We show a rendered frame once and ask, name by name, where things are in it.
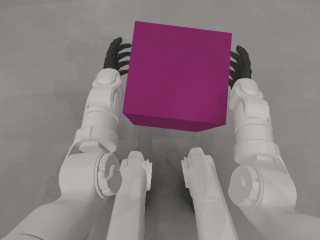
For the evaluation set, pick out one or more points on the robot left hand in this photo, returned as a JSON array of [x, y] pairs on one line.
[[112, 56]]

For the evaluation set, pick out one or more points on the left robot forearm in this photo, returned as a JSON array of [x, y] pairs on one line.
[[98, 130]]

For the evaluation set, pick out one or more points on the robot right upper arm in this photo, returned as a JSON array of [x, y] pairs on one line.
[[267, 197]]

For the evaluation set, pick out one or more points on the robot right hand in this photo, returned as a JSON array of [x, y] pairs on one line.
[[242, 67]]

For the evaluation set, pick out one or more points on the left robot thigh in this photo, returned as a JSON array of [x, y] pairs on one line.
[[128, 215]]

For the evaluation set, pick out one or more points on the robot left upper arm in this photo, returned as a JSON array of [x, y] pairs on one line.
[[86, 180]]

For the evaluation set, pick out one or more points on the left robot shin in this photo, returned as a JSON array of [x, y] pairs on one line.
[[124, 162]]

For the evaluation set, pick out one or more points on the right robot forearm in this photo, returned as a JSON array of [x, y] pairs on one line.
[[253, 127]]

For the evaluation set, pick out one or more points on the carton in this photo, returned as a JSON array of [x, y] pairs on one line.
[[178, 77]]

